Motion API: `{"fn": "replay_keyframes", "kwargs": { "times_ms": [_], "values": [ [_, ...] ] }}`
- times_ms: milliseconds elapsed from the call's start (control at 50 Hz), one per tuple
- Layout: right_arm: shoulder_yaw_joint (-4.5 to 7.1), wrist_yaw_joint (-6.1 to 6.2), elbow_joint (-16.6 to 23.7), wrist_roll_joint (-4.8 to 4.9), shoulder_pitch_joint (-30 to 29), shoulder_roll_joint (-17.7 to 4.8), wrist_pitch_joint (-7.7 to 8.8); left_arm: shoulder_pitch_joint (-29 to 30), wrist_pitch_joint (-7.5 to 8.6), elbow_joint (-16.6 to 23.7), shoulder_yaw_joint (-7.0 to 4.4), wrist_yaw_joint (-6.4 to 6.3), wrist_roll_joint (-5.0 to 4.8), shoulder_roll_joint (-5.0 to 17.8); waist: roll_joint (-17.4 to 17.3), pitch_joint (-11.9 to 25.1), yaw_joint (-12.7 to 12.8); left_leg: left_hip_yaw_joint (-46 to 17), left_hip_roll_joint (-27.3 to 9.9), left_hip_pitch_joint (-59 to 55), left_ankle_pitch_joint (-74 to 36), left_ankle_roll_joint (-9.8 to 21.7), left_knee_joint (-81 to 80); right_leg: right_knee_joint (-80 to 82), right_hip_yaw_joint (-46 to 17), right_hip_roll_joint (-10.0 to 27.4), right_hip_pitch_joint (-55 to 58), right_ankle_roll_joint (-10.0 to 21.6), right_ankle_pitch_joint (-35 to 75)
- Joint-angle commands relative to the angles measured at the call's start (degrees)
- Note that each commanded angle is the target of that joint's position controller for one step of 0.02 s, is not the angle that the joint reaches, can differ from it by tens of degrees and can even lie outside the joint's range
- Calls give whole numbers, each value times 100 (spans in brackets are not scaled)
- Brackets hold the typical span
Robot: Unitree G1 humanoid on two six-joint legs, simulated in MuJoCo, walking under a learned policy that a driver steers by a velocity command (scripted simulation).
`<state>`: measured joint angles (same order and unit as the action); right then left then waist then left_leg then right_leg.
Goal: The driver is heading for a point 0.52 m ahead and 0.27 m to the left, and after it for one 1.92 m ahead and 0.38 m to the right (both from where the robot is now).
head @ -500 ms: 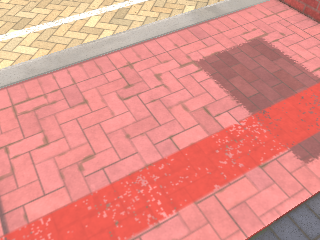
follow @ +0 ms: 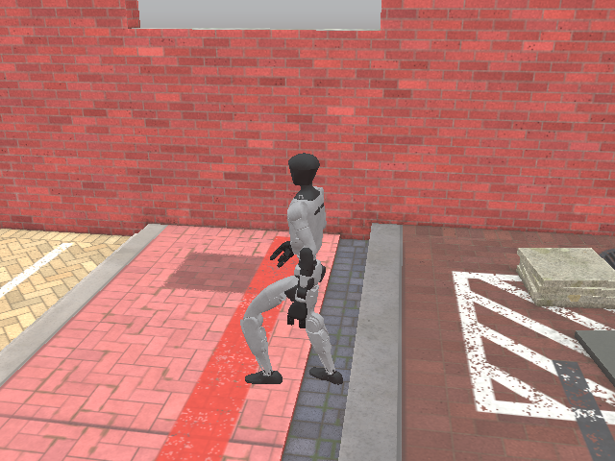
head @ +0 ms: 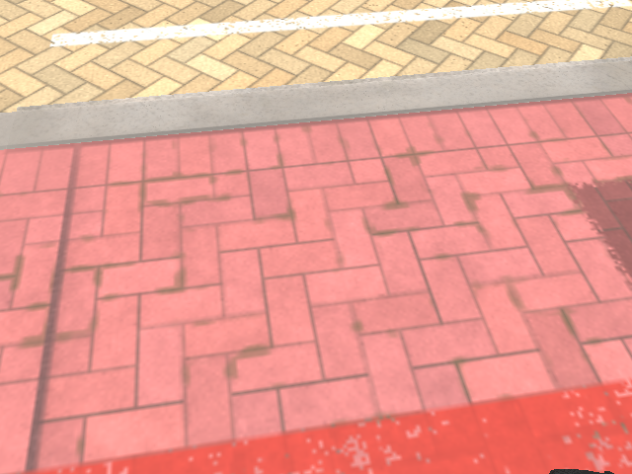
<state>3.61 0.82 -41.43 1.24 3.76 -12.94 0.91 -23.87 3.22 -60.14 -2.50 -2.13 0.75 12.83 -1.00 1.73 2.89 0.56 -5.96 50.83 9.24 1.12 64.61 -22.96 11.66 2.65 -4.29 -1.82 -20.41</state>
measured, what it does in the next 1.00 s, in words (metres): walks ahead, turning left: left foot 0.04 m higher, then right foot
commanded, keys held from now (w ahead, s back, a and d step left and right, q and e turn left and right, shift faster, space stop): w+q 0.64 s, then e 0.36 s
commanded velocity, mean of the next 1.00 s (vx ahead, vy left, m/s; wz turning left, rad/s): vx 0.41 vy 0.00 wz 0.36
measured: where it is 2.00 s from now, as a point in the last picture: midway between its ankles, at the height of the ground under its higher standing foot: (281, 449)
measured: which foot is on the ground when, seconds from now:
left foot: up 0.00-0.10, down 0.12-0.64, up 0.66-1.00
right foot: down 0.00-0.12, up 0.14-0.60, down 0.62-1.00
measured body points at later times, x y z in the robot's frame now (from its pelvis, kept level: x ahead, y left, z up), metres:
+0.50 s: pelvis +0.27 +0.07 +0.05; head +0.30 +0.10 +0.50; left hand +0.45 +0.37 -0.03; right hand +0.38 -0.19 -0.06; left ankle +0.19 +0.13 -0.69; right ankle +0.50 -0.04 -0.65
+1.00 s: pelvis +0.49 +0.12 +0.05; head +0.53 +0.14 +0.49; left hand +0.42 +0.40 -0.08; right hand +0.79 +0.00 -0.03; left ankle +0.53 +0.27 -0.68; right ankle +0.51 +0.01 -0.69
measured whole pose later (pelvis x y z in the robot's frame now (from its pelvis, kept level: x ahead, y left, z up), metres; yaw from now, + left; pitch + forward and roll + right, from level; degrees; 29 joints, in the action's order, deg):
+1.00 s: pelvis +0.49 +0.12 +0.05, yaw +20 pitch +3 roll -1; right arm 3.0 1.2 -36.6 0.2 1.8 -13.3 2.6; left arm -17.0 1.0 -48.6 -4.7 -0.5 -1.9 15.1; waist -0.6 -1.8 5.0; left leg -5.2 0.6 26.1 6.8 -1.7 30.2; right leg -24.9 -5.4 -3.9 -13.3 1.5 -14.4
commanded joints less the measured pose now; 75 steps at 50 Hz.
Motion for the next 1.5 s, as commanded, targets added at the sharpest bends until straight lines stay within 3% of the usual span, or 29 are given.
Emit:
{"fn": "replay_keyframes", "kwargs": {
  "times_ms": [20, 100, 120, 140, 160, 180, 220, 260, 340, 500, 600, 620, 660, 680, 720, 760, 820, 880, 1000, 1020, 1060, 1120, 1240, 1380, 1400, 1420, 1440, 1460, 1500],
  "values": [
    [-98, -197, 486, -22, -268, 104, 8, 305, 6, 443, -262, -89, -159, 1040, 270, -524, -281, 112, -39, -472, 212, 301, -669, 992, -371, 1650, -145, 861, 3330],
    [181, -363, 587, -27, 590, -499, 34, 448, -137, 629, -334, -55, -186, 1413, 611, 425, -1023, 852, 955, -2856, 679, 804, -1870, -1331, 172, 1437, 131, 606, 6854],
    [445, -280, 321, 11, 1539, -1072, 7, 436, -73, 741, -298, -61, -134, 1288, 229, 864, -1401, 6, 839, -4668, 61, 1093, -2476, -2943, 179, 1132, -1086, 351, 5552],
    [631, -243, 247, 24, 1732, -2069, 35, 71, 154, 1199, -26, 65, 64, 355, -1917, 1418, -779, -3970, -918, -6479, 765, 2285, -3820, -5590, -317, -254, -3691, -94, -363],
    [503, -179, 259, -98, 2321, -1650, 64, 711, 465, 1140, -181, 215, -95, 917, -1076, 2130, -1261, -5332, -1224, -6996, 1093, 2319, -4719, -6396, -1767, -410, -4396, 53, -723],
    [395, -163, 157, -200, 2051, -1352, 162, 1152, 562, 1288, -279, 255, -329, 1023, -865, 1260, -1122, -4622, -1216, -6584, 773, 2075, -4647, -6443, -1768, -217, -5105, 204, -368],
    [264, -182, 203, -88, 1147, -942, 236, 1431, 524, 1396, -217, 106, -57, 711, -70, 376, -531, -3119, -728, -4709, -602, 1627, -4463, -5618, -1615, 199, -4492, 265, 59],
    [211, -188, 378, -106, 597, -671, 255, 1162, 299, 1448, -273, 77, -68, 759, -204, 299, -37, -2275, -361, -3546, -966, 1445, -4714, -4836, -1603, 386, -3448, 275, 215],
    [281, -49, 254, 21, 1119, -860, 366, 1876, 163, 1766, -256, 72, 59, 528, 1, 226, -141, -1659, -108, -3397, -1667, 1385, -5015, -3230, -1421, 141, -3323, 117, 1237],
    [361, 52, -15, 69, 1906, -926, 259, 3341, 295, 2311, -208, 266, -157, 560, -423, -102, -690, -2068, -126, -4038, -489, 1118, -4811, -686, -1570, -338, -2865, 51, 2356],
    [379, 79, 175, 64, 1657, -880, 175, 2430, 526, 2180, -388, 348, -134, 922, -699, 346, -216, -2444, 77, -4356, -1437, 862, -3628, 75, -1474, -419, -1213, 447, 1738],
    [289, 43, 347, 16, 1403, -648, 213, 1552, 546, 2051, -484, 316, -37, 1183, -476, 998, 222, -2128, 333, -3710, -1378, 664, -2474, -172, -2006, 268, 255, 803, 1779],
    [156, 70, 435, 89, 2330, -504, 283, 545, 446, 1808, -561, 306, -18, 1439, 1868, 2000, 74, -1251, 1094, -855, 2458, 47, 583, 315, -5645, 2249, 2712, 2169, 1011],
    [256, 73, 296, 71, 2162, -916, 271, 878, 403, 1909, -428, 294, -93, 927, 1182, 1223, 91, -1393, 847, -612, 2157, -57, 1122, 355, -5070, 2042, 1995, 2046, 1340],
    [255, 74, 424, -125, 1387, -879, 258, 1397, 306, 1920, -271, 318, -19, 605, 352, 373, -83, -1053, 608, -975, 1710, -176, 960, 319, -3502, 1458, 472, 1778, 3545],
    [211, 50, 553, -179, 1225, -652, 274, 1528, 294, 1831, -163, 344, -18, 447, 381, 236, -352, -767, 345, -1447, 1553, -247, 140, 424, -2825, 1055, -200, 1650, 4872],
    [53, 58, 608, -197, 1001, -224, 304, 1564, 213, 1669, -253, 292, -70, 793, 668, 397, -441, -372, 417, -2134, 1106, -382, -1492, 401, -2334, 721, -588, 1600, 5826],
    [82, 68, 595, -104, 651, -423, 269, 1355, 29, 1609, -423, 214, -182, 1261, 807, 648, -314, -243, 714, -2719, 143, -439, -2357, 351, -2268, 624, -662, 1468, 5339],
    [191, 50, 731, -122, 323, -664, 239, 1308, -193, 1742, -402, 88, -308, 1069, 753, 471, -466, -468, 722, -3782, -918, -132, -4188, -253, -2908, 344, -962, 1003, 2734],
    [269, 92, 744, -203, 509, -953, 260, 1247, -175, 1830, -339, 80, -238, 835, 471, 658, -476, -828, 74, -4549, -1794, 121, -4206, -775, -2782, 100, -1434, 725, 1910],
    [325, 141, 696, -307, 990, -1213, 131, 493, -125, 1972, -218, 103, -157, 592, -1610, 1377, -364, -2719, -2185, -5843, -4489, 1598, -3909, -3169, -1689, -687, -3191, 127, -2271],
    [192, 115, 762, -212, 389, -744, 72, 703, -404, 1821, -432, 45, -213, 1123, -616, 749, -272, -1774, -1314, -4902, -2597, 1281, -4263, -4616, -1675, -191, -3494, -235, -1277],
    [247, 131, 637, -228, -98, -895, 2, 1029, -652, 2193, -300, 85, -170, 656, -855, 395, -174, -453, -894, -3730, -1745, 1145, -4642, -3378, -1176, -67, -2464, -311, -142],
    [346, 144, 387, 18, 99, -1197, -41, 923, -671, 2389, -394, 333, -140, 887, -845, 492, -78, -145, -1095, -3690, -732, 675, -3936, -930, -701, -316, -1017, 296, 816],
    [310, 132, 245, 0, 386, -1020, -56, 738, -665, 2338, -454, 298, -102, 1022, -459, 404, -71, 161, -870, -3253, -80, 282, -3376, -418, -937, -329, -497, 492, 1314],
    [216, 87, 311, -216, 591, -673, -68, 675, -642, 2445, -610, 189, -77, 1693, 1256, 295, -295, 870, -163, -1959, 1554, -372, -1677, 97, -2840, 1026, 238, 1017, 3019],
    [203, 139, 628, -276, 103, -722, -52, 775, -564, 2652, -630, 205, 80, 2048, 1990, 270, -63, 285, 559, -915, 3015, -589, -379, 367, -4201, 2038, -9, 2137, 3647],
    [280, 177, 662, -198, -248, -983, -44, 705, -448, 2654, -568, 236, 172, 1804, 1331, 428, 189, -295, 477, -897, 2823, -502, 258, 513, -4067, 1825, -186, 2208, 2949],
    [344, 263, 467, -157, -23, -1025, -100, 1292, -355, 2688, -463, 179, -29, 1468, 794, 240, -175, -496, 326, -874, 1822, -397, 255, 410, -3319, 1199, -338, 1550, 2189]
  ]
}}
Keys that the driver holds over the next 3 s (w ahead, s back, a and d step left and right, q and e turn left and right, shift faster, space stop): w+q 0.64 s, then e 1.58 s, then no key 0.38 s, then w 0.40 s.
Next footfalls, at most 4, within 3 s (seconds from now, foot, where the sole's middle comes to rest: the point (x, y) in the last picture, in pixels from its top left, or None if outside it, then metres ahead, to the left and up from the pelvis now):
0.12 left None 0.23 0.13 -0.73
0.62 right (326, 450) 0.55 0.03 -0.73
1.02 left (204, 433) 0.57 0.28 -0.73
1.40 right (334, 430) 0.59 0.01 -0.73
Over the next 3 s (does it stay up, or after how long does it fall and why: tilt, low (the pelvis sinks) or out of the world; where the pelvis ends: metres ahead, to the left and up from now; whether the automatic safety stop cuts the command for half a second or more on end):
stays up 0.56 0.04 0.05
